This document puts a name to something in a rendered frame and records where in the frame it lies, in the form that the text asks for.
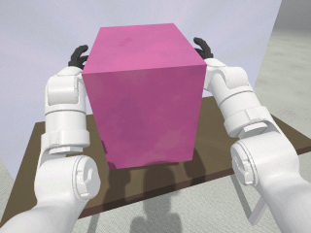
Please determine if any robot right forearm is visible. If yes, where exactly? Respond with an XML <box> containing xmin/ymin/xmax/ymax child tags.
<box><xmin>203</xmin><ymin>58</ymin><xmax>300</xmax><ymax>172</ymax></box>

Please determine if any right robot upper arm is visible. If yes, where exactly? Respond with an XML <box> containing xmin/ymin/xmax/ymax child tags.
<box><xmin>230</xmin><ymin>131</ymin><xmax>311</xmax><ymax>233</ymax></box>

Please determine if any robot left forearm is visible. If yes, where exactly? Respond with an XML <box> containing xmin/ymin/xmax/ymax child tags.
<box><xmin>34</xmin><ymin>66</ymin><xmax>90</xmax><ymax>197</ymax></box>

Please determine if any table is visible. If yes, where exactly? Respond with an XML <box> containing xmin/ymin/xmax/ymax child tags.
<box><xmin>0</xmin><ymin>96</ymin><xmax>311</xmax><ymax>228</ymax></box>

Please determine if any left robot upper arm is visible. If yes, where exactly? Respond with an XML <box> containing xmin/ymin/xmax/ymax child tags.
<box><xmin>0</xmin><ymin>154</ymin><xmax>101</xmax><ymax>233</ymax></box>

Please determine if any left robot hand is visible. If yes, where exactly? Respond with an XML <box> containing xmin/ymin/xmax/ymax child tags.
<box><xmin>68</xmin><ymin>45</ymin><xmax>88</xmax><ymax>70</ymax></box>

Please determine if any carton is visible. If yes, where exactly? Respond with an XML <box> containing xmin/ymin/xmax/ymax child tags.
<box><xmin>81</xmin><ymin>23</ymin><xmax>207</xmax><ymax>170</ymax></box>

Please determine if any right robot hand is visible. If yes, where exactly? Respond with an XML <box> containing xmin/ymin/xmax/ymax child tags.
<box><xmin>193</xmin><ymin>37</ymin><xmax>214</xmax><ymax>60</ymax></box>

